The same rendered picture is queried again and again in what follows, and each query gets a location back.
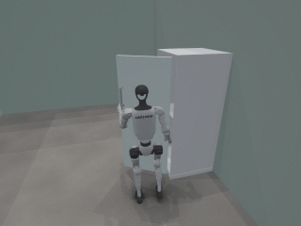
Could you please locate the handle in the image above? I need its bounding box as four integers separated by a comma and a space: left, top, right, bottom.
119, 87, 123, 109

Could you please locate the fridge door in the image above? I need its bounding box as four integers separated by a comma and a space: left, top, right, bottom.
116, 55, 172, 174

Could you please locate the robot left upper arm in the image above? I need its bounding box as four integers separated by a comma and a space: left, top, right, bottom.
120, 107, 133, 129

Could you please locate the robot head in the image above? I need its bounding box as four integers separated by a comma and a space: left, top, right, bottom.
135, 85, 152, 111

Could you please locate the robot left shin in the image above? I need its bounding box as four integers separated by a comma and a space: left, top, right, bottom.
133, 167, 141, 197

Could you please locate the robot right upper arm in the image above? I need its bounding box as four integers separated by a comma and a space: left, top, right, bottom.
153, 106, 169, 134

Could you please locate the robot left forearm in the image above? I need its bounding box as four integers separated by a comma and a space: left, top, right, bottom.
118, 111, 123, 127

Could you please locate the robot right forearm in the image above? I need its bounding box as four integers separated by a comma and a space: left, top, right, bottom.
164, 126, 171, 139

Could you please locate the left robot hand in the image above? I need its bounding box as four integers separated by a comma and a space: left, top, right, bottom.
117, 104, 125, 113

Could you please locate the right robot hand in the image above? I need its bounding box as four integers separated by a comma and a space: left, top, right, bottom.
163, 137, 172, 144

